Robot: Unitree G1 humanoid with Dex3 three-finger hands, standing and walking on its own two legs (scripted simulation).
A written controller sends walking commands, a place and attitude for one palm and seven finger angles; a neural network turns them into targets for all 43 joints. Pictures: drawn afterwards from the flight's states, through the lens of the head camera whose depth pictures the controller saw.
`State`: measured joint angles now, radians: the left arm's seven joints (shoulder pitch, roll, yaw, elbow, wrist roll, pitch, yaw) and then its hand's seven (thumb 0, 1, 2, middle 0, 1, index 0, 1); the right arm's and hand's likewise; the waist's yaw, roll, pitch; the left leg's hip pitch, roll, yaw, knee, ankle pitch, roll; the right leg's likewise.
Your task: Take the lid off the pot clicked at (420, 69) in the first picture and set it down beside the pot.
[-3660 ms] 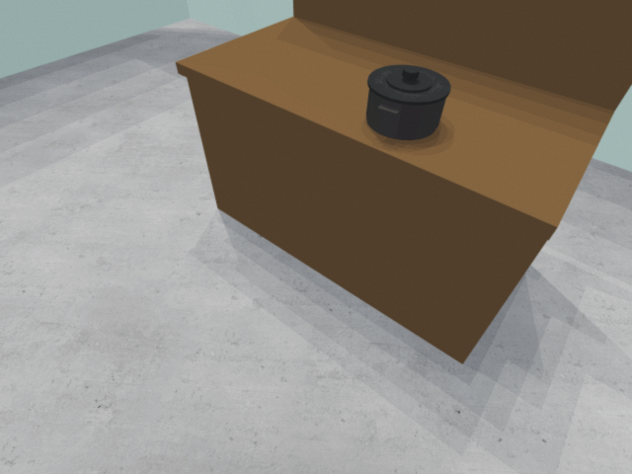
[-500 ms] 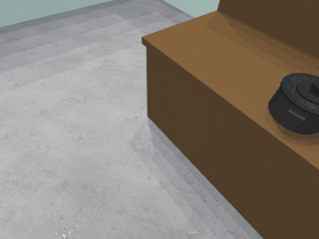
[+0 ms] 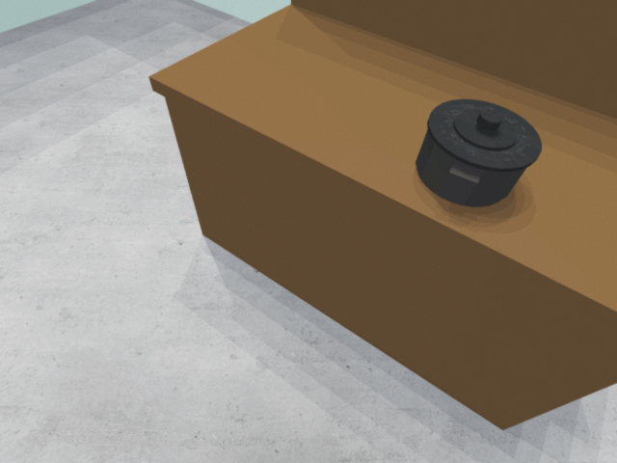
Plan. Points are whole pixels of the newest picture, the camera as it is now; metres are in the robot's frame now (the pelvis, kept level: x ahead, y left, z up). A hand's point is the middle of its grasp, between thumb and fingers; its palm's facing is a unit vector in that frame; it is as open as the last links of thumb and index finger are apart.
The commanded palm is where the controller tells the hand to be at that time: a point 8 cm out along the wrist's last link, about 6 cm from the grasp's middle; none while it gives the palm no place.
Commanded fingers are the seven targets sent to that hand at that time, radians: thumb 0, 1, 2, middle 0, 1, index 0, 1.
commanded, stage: turn to face it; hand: left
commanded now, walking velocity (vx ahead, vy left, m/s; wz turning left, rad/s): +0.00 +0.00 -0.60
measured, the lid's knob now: (489, 119) +0.69 -0.29 +0.08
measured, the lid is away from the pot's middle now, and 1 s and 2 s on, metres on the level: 0.00 0.00 0.00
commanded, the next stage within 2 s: take the last steps up to it in 0.84 s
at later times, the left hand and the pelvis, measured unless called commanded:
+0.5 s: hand (220, 458) +0.15 +0.13 -0.14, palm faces -0.25 -0.93 -0.28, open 7.4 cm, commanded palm none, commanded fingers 0.00 0.90 0.90 -0.20 -0.30 -0.20 -0.30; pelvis -0.01 -0.04 +0.01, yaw -17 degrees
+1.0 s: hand (223, 449) +0.16 +0.13 -0.16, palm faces -0.43 -0.88 -0.21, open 7.4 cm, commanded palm none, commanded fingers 0.00 0.90 0.90 -0.20 -0.30 -0.20 -0.30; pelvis +0.01 -0.02 +0.01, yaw -29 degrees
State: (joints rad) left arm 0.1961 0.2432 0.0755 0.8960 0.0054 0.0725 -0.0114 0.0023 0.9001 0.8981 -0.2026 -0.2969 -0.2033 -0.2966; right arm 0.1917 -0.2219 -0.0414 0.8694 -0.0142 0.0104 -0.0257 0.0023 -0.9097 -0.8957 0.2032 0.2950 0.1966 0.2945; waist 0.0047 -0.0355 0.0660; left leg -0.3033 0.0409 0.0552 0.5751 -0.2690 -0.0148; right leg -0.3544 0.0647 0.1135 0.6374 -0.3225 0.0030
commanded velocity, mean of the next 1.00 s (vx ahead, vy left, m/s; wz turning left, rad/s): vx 0.02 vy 0.00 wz -0.40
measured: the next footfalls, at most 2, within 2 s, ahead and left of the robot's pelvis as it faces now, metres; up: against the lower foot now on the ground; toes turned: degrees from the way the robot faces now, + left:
right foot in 0.34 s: +0.03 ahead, -0.14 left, +0.00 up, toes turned -18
left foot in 0.76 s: +0.08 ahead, +0.07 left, +0.00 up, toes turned -22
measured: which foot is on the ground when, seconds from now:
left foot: down 0.00-0.34, up 0.36-0.74, down 0.76-1.00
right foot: up 0.00-0.32, down 0.34-0.78, up 0.80-1.00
